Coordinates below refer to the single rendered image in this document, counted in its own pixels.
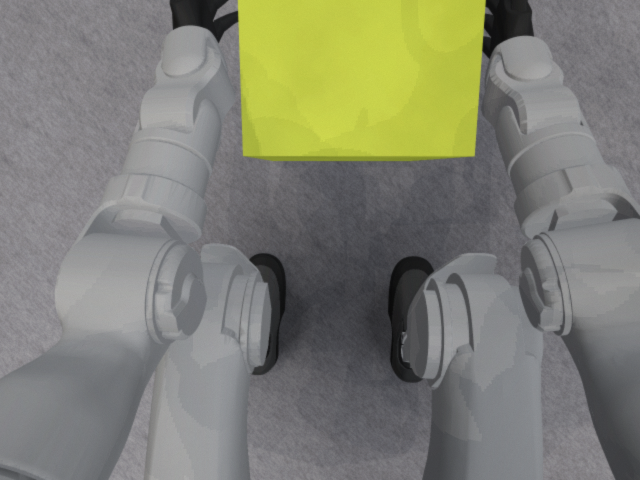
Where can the right robot hand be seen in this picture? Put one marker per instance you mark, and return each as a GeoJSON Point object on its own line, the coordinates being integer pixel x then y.
{"type": "Point", "coordinates": [511, 18]}

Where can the left robot upper arm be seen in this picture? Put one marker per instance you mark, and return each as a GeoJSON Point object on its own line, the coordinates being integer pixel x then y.
{"type": "Point", "coordinates": [121, 300]}

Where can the left robot hand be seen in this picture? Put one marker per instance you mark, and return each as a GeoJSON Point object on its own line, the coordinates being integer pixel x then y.
{"type": "Point", "coordinates": [201, 13]}

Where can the robot left shin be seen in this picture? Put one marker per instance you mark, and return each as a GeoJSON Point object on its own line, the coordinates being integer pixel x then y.
{"type": "Point", "coordinates": [220, 253]}

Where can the robot left thigh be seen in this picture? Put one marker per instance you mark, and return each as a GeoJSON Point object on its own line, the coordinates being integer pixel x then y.
{"type": "Point", "coordinates": [198, 419]}

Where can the right robot upper arm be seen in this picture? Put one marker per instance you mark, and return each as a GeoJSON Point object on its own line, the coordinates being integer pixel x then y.
{"type": "Point", "coordinates": [583, 283]}

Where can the carton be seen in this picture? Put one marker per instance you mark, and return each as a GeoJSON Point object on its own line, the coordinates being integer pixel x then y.
{"type": "Point", "coordinates": [360, 80]}

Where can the right robot forearm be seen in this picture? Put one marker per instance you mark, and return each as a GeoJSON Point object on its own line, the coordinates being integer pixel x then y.
{"type": "Point", "coordinates": [558, 174]}

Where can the left robot forearm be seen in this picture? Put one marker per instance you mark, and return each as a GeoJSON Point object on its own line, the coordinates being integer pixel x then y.
{"type": "Point", "coordinates": [160, 190]}

